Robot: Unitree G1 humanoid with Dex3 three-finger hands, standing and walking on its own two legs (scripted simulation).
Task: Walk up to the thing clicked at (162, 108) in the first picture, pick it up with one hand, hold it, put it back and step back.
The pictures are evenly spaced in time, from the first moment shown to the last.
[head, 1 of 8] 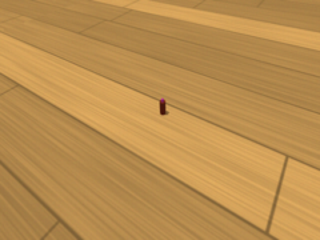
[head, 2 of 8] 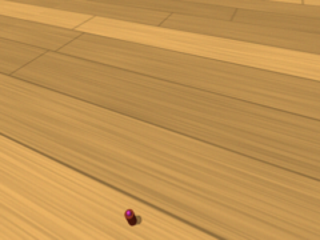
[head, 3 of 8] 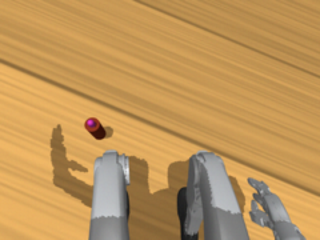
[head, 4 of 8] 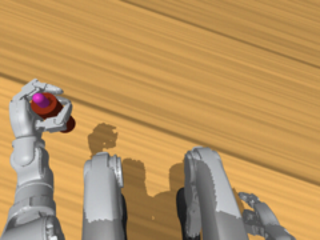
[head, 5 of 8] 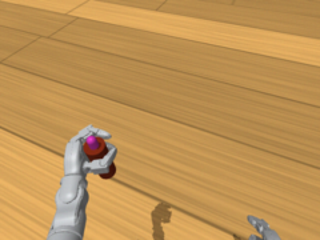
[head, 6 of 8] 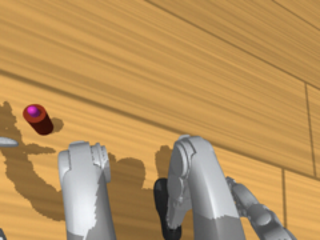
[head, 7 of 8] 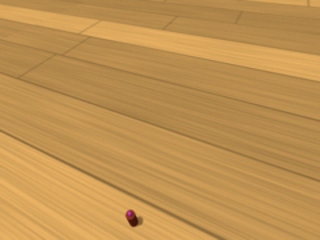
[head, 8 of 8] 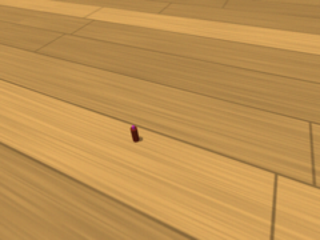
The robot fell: no
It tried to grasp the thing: yes
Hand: left
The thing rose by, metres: 0.68
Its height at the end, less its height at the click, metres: +0.00
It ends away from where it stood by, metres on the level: 0.01
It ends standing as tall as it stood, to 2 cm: yes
